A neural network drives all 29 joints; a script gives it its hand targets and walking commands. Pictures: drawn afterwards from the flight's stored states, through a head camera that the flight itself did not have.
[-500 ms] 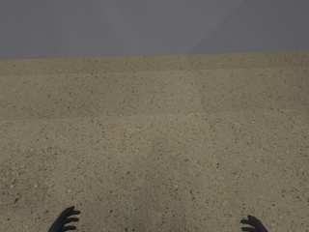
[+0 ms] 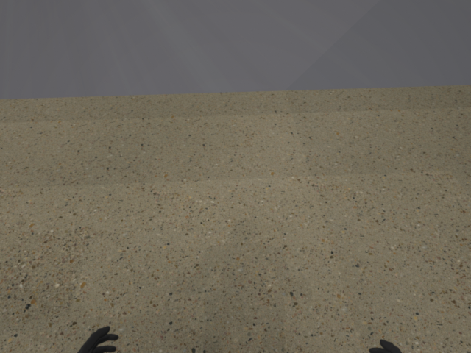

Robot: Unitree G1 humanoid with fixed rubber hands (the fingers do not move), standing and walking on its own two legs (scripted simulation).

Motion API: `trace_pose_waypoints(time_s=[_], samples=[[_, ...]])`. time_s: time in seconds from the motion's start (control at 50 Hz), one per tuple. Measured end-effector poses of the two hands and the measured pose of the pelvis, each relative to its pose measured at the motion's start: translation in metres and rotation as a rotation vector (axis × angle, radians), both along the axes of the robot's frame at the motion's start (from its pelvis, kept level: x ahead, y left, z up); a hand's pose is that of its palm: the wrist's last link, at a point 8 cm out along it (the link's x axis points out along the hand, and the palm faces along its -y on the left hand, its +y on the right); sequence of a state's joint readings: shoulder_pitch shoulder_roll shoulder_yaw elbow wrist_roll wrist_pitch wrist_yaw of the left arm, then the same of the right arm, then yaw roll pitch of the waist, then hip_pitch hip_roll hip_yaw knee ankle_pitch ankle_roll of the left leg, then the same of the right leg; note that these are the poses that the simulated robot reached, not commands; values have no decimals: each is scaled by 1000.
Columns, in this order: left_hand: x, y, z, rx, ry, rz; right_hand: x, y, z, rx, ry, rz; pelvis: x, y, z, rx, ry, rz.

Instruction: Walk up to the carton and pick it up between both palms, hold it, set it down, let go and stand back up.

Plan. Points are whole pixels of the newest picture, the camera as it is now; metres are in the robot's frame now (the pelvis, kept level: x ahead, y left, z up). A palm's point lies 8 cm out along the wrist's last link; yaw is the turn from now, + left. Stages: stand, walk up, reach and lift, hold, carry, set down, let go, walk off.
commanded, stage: stand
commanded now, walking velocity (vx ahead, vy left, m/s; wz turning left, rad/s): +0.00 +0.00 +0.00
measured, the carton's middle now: out of the picture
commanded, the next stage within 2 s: walk up in 1.04 s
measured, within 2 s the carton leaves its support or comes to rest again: neither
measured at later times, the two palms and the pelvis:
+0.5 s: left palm out of the picture +0.08 +0.28 -0.10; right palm out of the picture +0.08 -0.26 -0.11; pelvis -0.02 +0.00 +0.00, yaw +0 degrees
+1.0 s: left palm out of the picture +0.07 +0.28 -0.10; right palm out of the picture +0.07 -0.26 -0.11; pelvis -0.02 +0.00 +0.01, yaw +0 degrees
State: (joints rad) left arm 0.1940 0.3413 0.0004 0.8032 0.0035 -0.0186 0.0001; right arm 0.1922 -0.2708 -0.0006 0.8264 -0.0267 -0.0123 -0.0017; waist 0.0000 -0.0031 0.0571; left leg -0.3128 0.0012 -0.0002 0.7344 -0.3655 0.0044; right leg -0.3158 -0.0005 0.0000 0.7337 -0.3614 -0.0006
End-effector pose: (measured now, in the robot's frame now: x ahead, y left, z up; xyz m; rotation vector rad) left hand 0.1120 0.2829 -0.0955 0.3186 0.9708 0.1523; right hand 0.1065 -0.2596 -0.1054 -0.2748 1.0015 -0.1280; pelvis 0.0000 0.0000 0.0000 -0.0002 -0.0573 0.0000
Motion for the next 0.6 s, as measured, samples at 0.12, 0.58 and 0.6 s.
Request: trace_pose_waypoints(time_s=[0.12, 0.58, 0.6], samples=[[-10, 1, -1, 2, 10, 7, -9, 0, -2, 3, 6, -3, -6, 0, 0, 0, -9, 0], [-35, 1, -5, -1, 63, 26, -33, -3, -6, 6, 57, -13, -18, 0, 2, 0, -14, 0], [-36, 1, -5, -1, 67, 28, -33, -3, -6, 6, 58, -13, -18, 0, 3, 0, -13, 0]])
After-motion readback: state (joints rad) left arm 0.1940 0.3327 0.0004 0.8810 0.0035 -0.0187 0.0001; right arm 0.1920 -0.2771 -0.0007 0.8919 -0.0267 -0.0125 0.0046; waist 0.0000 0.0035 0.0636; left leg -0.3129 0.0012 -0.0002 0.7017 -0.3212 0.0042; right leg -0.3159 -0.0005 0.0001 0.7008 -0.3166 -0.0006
